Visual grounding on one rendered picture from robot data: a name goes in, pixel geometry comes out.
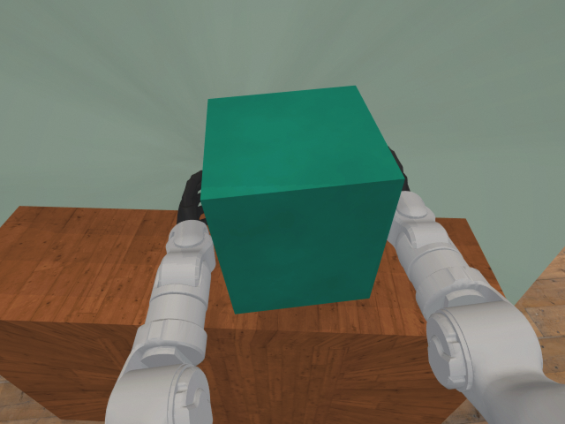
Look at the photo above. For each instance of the pedestal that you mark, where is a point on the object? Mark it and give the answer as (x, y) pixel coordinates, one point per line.
(75, 286)

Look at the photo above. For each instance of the right robot forearm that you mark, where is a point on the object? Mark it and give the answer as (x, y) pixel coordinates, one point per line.
(431, 261)

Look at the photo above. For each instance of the right robot hand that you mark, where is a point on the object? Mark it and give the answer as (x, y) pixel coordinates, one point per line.
(405, 184)

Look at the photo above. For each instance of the left robot hand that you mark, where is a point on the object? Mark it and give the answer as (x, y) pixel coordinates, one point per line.
(189, 208)

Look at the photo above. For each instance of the left robot upper arm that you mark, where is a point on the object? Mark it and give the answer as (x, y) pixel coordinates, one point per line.
(173, 394)

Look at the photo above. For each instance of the left robot forearm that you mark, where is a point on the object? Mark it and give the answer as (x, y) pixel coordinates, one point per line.
(173, 332)

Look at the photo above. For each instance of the right robot upper arm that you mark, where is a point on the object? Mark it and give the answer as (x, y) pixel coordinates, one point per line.
(488, 352)

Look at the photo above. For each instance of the carton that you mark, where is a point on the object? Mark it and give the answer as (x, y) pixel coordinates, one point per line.
(299, 190)

